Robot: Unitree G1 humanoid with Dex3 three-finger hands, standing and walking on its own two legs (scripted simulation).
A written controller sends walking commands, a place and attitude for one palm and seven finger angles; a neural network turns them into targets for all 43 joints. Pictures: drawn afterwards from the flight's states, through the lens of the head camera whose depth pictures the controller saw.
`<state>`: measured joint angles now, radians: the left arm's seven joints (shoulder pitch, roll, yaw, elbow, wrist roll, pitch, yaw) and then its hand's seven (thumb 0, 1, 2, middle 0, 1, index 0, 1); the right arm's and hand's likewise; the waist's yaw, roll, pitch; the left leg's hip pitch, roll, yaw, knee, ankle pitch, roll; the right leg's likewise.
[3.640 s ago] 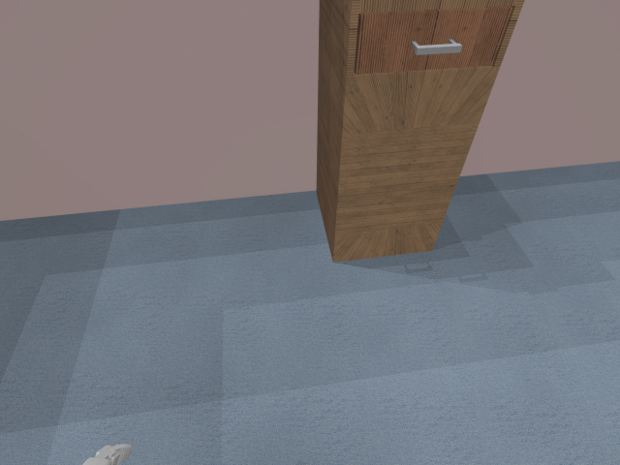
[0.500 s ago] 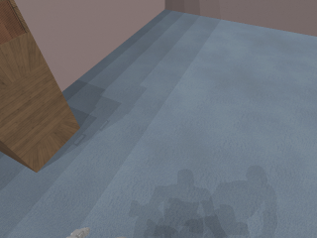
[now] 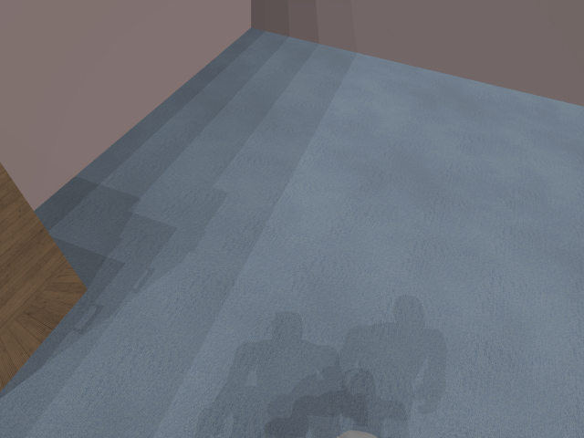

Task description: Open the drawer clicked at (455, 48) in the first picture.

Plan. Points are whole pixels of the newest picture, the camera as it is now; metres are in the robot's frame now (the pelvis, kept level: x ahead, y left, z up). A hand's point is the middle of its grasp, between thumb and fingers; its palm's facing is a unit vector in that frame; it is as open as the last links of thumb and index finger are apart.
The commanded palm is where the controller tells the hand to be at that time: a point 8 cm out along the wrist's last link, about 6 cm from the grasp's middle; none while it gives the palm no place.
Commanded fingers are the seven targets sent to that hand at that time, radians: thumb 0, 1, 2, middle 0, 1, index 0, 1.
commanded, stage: walk to a spot facing it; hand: left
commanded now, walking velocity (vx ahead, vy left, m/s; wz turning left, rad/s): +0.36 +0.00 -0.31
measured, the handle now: out of the picture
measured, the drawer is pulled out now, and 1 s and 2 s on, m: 0.00 0.00 0.00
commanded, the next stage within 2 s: turn to face it in 0.76 s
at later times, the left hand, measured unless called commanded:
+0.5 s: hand (252, 324) +0.35 +0.09 -0.18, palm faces -0.12 -0.98 -0.16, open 7.4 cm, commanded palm none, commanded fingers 0.00 0.90 0.90 -0.20 -0.30 -0.20 -0.30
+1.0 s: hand (235, 283) +0.44 +0.14 -0.19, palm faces -0.08 -0.99 -0.13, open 7.4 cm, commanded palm none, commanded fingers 0.00 0.90 0.90 -0.20 -0.30 -0.20 -0.30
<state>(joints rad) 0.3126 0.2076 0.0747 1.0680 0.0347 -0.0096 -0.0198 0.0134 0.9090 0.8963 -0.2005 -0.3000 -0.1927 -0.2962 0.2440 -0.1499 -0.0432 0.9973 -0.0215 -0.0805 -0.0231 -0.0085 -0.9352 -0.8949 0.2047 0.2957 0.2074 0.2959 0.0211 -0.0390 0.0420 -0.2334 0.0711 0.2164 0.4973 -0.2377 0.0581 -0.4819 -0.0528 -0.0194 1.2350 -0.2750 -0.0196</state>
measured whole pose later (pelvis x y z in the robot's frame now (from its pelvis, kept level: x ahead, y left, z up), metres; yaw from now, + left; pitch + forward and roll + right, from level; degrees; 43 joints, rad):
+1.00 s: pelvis +0.43 -0.03 -0.01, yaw -8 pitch -2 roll -2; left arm 0.30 0.17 0.05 1.13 0.02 -0.03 0.00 0.01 0.91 0.90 -0.20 -0.30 -0.19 -0.30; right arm 0.21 -0.15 -0.04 1.02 -0.02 -0.08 -0.03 -0.01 -0.93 -0.90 0.20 0.30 0.20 0.30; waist 0.01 -0.03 0.07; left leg -0.30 0.08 0.18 0.55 -0.22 0.05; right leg -0.38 -0.07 -0.08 1.13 -0.44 0.02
